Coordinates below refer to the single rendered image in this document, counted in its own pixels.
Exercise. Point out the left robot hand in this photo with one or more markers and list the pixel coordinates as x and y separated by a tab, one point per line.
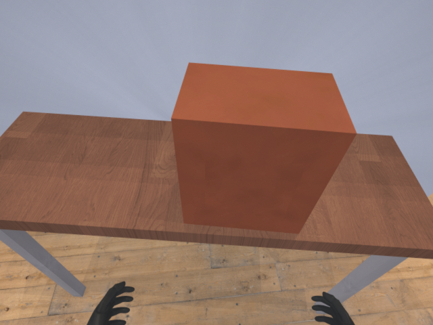
104	311

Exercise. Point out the carton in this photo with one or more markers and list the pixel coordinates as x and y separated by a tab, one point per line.
256	147

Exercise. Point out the right robot hand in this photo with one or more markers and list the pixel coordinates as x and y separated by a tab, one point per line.
339	315

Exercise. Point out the table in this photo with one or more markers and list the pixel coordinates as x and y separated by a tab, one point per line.
117	177

